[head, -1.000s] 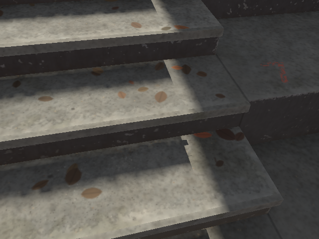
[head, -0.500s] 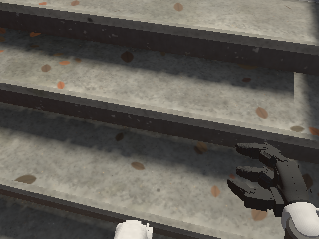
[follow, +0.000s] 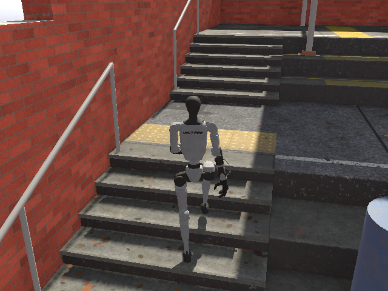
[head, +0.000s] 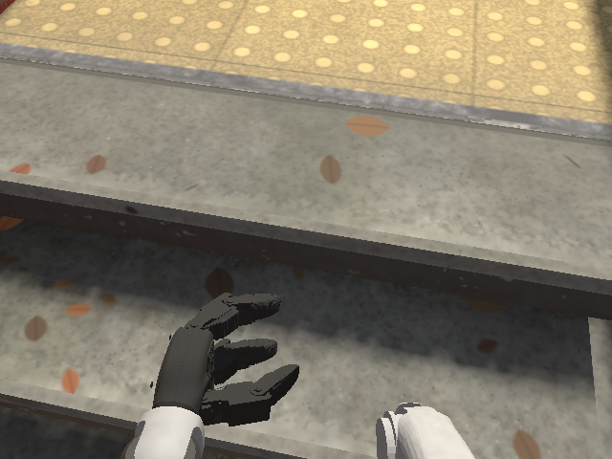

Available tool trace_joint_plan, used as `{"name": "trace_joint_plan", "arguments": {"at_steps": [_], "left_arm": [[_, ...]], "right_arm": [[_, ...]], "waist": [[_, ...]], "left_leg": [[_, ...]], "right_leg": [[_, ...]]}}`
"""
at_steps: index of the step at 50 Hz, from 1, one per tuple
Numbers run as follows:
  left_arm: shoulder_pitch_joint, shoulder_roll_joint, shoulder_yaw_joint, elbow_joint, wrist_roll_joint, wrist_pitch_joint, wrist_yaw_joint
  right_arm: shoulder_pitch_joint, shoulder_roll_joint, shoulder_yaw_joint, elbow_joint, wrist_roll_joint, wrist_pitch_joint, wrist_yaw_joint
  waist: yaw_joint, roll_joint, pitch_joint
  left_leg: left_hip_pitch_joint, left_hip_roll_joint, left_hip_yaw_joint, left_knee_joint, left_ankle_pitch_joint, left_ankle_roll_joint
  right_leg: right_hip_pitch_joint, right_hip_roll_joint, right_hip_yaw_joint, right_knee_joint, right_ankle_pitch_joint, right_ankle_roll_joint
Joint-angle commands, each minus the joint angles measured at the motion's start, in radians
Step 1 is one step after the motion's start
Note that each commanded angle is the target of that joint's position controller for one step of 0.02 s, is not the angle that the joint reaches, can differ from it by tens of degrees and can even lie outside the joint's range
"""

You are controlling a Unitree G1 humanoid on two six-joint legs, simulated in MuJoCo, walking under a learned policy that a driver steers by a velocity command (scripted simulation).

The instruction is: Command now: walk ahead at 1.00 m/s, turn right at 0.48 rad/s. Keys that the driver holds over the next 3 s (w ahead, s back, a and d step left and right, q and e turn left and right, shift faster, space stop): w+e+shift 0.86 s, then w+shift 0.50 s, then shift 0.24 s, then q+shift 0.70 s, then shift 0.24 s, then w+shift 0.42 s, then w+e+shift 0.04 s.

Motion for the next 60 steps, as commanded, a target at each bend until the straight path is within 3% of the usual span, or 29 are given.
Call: {"name": "trace_joint_plan", "arguments": {"at_steps": [1, 3, 4, 5, 6, 8, 10, 16, 18, 20, 21, 22, 23, 25, 27, 32, 35, 37, 39, 40, 41, 42, 43, 44, 46, 48, 52, 56, 60], "left_arm": [[0.306, 0.177, 0.068, 0.056, -0.027, 0.025, 0.002], [0.444, 0.299, 0.118, 0.111, -0.005, 0.010, -0.008], [0.506, 0.363, 0.155, 0.159, -0.005, -0.018, -0.031], [0.481, 0.389, 0.174, 0.253, -0.001, -0.012, -0.031], [0.399, 0.370, 0.179, 0.216, -0.010, -0.004, -0.020], [0.449, 0.244, 0.150, 0.306, 0.017, -0.003, -0.010], [0.502, 0.236, 0.154, 0.390, 0.028, -0.032, -0.011], [0.506, 0.296, 0.148, 0.409, -0.008, -0.067, 0.004], [0.489, 0.390, 0.180, 0.337, -0.044, -0.085, 0.016], [0.344, 0.535, 0.248, 0.271, -0.022, -0.120, -0.010], [0.249, 0.429, 0.239, 0.242, 0.018, -0.155, -0.047], [0.281, 0.241, 0.198, 0.139, 0.017, -0.157, -0.065], [0.356, 0.216, 0.187, 0.115, 0.034, -0.128, -0.051], [0.286, 0.126, 0.149, 0.077, 0.070, -0.068, -0.050], [0.232, 0.032, 0.102, 0.042, 0.060, -0.017, -0.046], [0.012, 0.071, 0.092, -0.080, 0.019, 0.056, 0.006], [-0.050, 0.108, 0.080, -0.110, 0.016, 0.077, 0.005], [0.083, 0.191, 0.102, -0.031, 0.024, 0.077, -0.045], [0.366, 0.261, 0.143, 0.019, 0.005, 0.082, -0.039], [0.529, 0.337, 0.174, 0.048, 0.004, 0.076, -0.038], [0.483, 0.411, 0.216, 0.036, -0.016, 0.063, -0.042], [0.293, 0.435, 0.229, 0.057, -0.051, 0.055, -0.042], [0.255, 0.465, 0.225, 0.036, 0.002, 0.075, -0.030], [0.306, 0.443, 0.220, 0.076, 0.003, 0.057, -0.014], [0.405, 0.322, 0.187, 0.203, 0.014, -0.005, 0.004], [0.438, 0.286, 0.175, 0.228, 0.042, -0.042, 0.032], [0.494, 0.333, 0.169, 0.284, 0.016, -0.085, 0.016], [0.489, 0.390, 0.183, 0.283, -0.009, -0.095, -0.011], [0.591, 0.439, 0.192, 0.319, 0.012, -0.085, -0.020]], "right_arm": [[-0.111, -0.320, -0.065, -0.154, 0.046, -0.064, -0.037], [-0.203, -0.336, -0.103, -0.232, 0.020, -0.056, -0.024], [-0.294, -0.277, -0.108, -0.300, -0.005, -0.050, -0.009], [-0.299, -0.078, -0.061, -0.402, -0.072, -0.063, 0.019], [-0.167, -0.044, -0.039, -0.460, -0.091, -0.062, 0.035], [-0.374, 0.041, 0.000, -0.560, -0.100, -0.061, 0.039], [-0.466, 0.123, 0.048, -0.628, -0.110, -0.013, 0.008], [-0.719, 0.085, 0.101, -0.813, -0.088, 0.030, -0.028], [-0.437, 0.039, 0.051, -0.698, -0.040, 0.019, -0.032], [-0.069, -0.124, -0.042, -0.603, -0.032, 0.041, -0.044], [-0.006, -0.215, -0.078, -0.537, -0.047, 0.028, -0.039], [-0.117, -0.294, -0.100, -0.514, -0.064, 0.023, -0.041], [-0.290, -0.211, -0.093, -0.535, -0.070, 0.021, -0.026], [-0.291, 0.002, -0.038, -0.380, -0.042, 0.001, -0.006], [-0.187, 0.059, -0.033, -0.217, -0.062, -0.006, 0.007], [-0.225, -0.018, -0.035, -0.102, -0.071, -0.054, 0.025], [-0.113, -0.067, -0.037, -0.048, -0.041, -0.031, 0.009], [-0.135, -0.171, -0.053, -0.132, 0.013, -0.015, -0.033], [-0.164, -0.440, -0.133, -0.225, 0.004, -0.021, -0.047], [-0.250, -0.460, -0.152, -0.291, 0.011, -0.017, -0.022], [-0.260, -0.363, -0.151, -0.328, 0.010, -0.013, 0.013], [-0.323, -0.109, -0.090, -0.409, -0.039, -0.018, 0.066], [-0.324, -0.067, -0.071, -0.539, -0.084, -0.052, 0.080], [-0.341, -0.047, -0.058, -0.562, -0.093, -0.056, 0.065], [-0.416, 0.006, -0.004, -0.620, -0.098, -0.039, 0.021], [-0.412, -0.047, -0.003, -0.624, -0.097, -0.003, 0.013], [-0.517, -0.087, 0.010, -0.649, -0.083, 0.037, 0.007], [-0.580, -0.040, 0.034, -0.627, -0.054, 0.036, 0.057], [-0.477, -0.147, -0.027, -0.560, -0.048, 0.027, 0.016]], "waist": [[0.214, 0.122, -0.241], [0.286, 0.140, -0.274], [0.316, 0.043, -0.258], [0.136, -0.328, -0.174], [0.054, -0.171, -0.330], [0.040, 0.021, -0.014], [-0.004, 0.038, 0.152], [-0.036, 0.013, 0.160], [-0.124, 0.007, -0.187], [-0.358, -0.082, -0.472], [-0.369, 0.108, -0.474], [-0.193, 0.418, -0.460], [-0.067, 0.234, -0.416], [0.004, -0.029, -0.093], [0.038, -0.038, 0.067], [0.136, 0.017, 0.252], [0.151, -0.022, 0.226], [0.188, -0.085, -0.018], [0.314, 0.110, -0.274], [0.361, 0.158, -0.370], [0.326, 0.097, -0.345], [0.184, -0.250, -0.239], [0.090, -0.210, -0.360], [0.088, -0.065, -0.308], [0.058, 0.013, -0.046], [0.035, 0.094, -0.022], [0.009, 0.134, 0.118], [0.063, -0.022, 0.026], [0.032, -0.088, -0.085]], "left_leg": [[-0.333, 0.215, 0.047, 0.112, 1.825, 0.026], [-0.095, 0.236, 0.021, 0.650, 1.988, -0.011], [-0.296, 0.099, -0.003, 1.176, 1.143, -0.036], [-0.811, -0.123, -0.059, 1.631, 0.053, -0.099], [-0.921, -0.058, -0.187, 1.843, 0.063, -0.054], [-1.216, -0.039, -0.181, 2.075, -0.045, -0.019], [-1.395, 0.007, -0.153, 2.181, -0.194, 0.009], [-0.886, 0.130, 0.000, 1.336, -0.333, -0.023], [-0.043, -0.024, 0.073, 1.141, -0.150, -0.032], [0.061, 0.005, -0.045, 0.810, -0.221, -0.008], [0.109, 0.108, -0.221, 0.643, -0.282, 0.054], [0.104, 0.398, -0.870, 0.260, -0.001, 0.139], [0.030, 0.472, -0.986, 0.217, -0.271, 0.177], [-0.193, 0.414, -0.734, 0.196, -0.597, 0.099], [-0.276, 0.342, -0.413, 0.189, -0.346, 0.012], [-0.388, 0.322, 0.062, -0.086, 0.139, -0.079], [-0.349, 0.220, 0.242, -0.185, 0.374, -0.052], [-0.403, 0.200, 0.297, -0.118, 1.044, -0.006], [-0.139, 0.292, 0.224, 0.297, 1.771, 0.008], [-0.073, 0.317, 0.160, 0.587, 1.777, 0.019], [-0.156, 0.216, 0.111, 1.033, 1.172, -0.023], [-0.693, -0.020, 0.033, 1.535, -0.019, -0.056], [-0.914, -0.060, -0.166, 1.849, -0.006, -0.064], [-0.978, -0.013, -0.193, 1.894, 0.003, -0.060], [-1.024, 0.039, -0.181, 1.815, -0.072, -0.073], [-0.992, 0.086, -0.262, 1.632, -0.278, -0.071], [-0.987, 0.157, -0.158, 0.993, -0.253, -0.071], [-0.407, 0.101, -0.033, 0.531, 0.297, -0.043], [-0.297, -0.016, 0.047, 0.349, 0.143, -0.012]], "right_leg": [[1.004, 0.073, -0.161, -0.334, 0.047, -0.018], [0.986, 0.129, -0.132, -0.672, -0.097, -0.056], [1.159, 0.078, 0.175, -0.985, 0.003, -0.151], [1.349, -0.090, 0.643, -1.108, 0.656, -0.226], [1.420, -0.171, 0.891, -1.240, 0.357, -0.303], [1.199, -0.179, 0.917, -1.391, -0.165, -0.283], [1.061, -0.105, 0.643, -1.359, 0.016, -0.186], [0.602, -0.026, 0.387, -1.707, 0.340, -0.134], [0.517, -0.019, 0.374, -1.489, 1.331, -0.134], [0.903, -0.073, 0.435, -0.919, 1.723, -0.062], [0.855, 0.071, 0.341, -0.425, 0.944, -0.009], [0.575, 0.180, 0.310, -0.005, 0.213, 0.050], [0.468, 0.090, 0.291, 0.221, 0.227, 0.042], [0.289, -0.013, 0.213, 0.350, 0.245, -0.003], [0.108, -0.016, 0.229, 0.531, 0.125, -0.044], [0.007, -0.007, 0.154, 0.361, -0.109, -0.037], [0.138, -0.006, -0.052, 0.050, -0.165, -0.064], [0.755, 0.073, -0.193, -0.232, 0.026, -0.060], [0.985, 0.115, -0.136, -0.390, -0.025, -0.048], [1.111, 0.148, -0.048, -0.518, -0.151, -0.054], [1.176, 0.161, 0.150, -0.805, -0.191, -0.124], [1.272, 0.061, 0.585, -1.028, -0.241, -0.236], [1.352, -0.077, 1.045, -1.294, -0.435, -0.321], [1.317, -0.142, 1.121, -1.419, -0.462, -0.284], [1.071, -0.073, 1.007, -1.364, -0.033, -0.244], [1.055, -0.090, 0.821, -1.283, 0.167, -0.237], [1.058, -0.062, 0.558, -1.462, 0.250, -0.149], [0.923, -0.029, 0.392, -1.603, 0.457, -0.090], [1.280, -0.086, 0.359, -1.193, 1.139, -0.009]]}}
